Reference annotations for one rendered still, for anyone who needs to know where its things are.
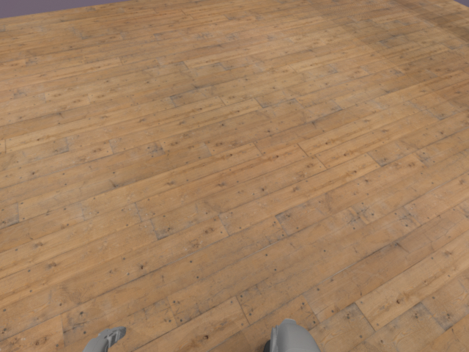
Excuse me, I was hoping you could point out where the right robot thigh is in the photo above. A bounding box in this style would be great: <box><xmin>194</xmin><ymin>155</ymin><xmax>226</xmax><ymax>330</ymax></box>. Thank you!
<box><xmin>270</xmin><ymin>323</ymin><xmax>321</xmax><ymax>352</ymax></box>

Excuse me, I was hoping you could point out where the robot right shin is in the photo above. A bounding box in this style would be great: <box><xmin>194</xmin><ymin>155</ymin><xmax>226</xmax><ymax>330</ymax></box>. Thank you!
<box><xmin>281</xmin><ymin>318</ymin><xmax>297</xmax><ymax>325</ymax></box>

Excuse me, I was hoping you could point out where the left robot hand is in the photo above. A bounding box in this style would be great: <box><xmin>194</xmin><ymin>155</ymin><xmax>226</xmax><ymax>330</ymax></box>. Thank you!
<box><xmin>82</xmin><ymin>326</ymin><xmax>126</xmax><ymax>352</ymax></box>

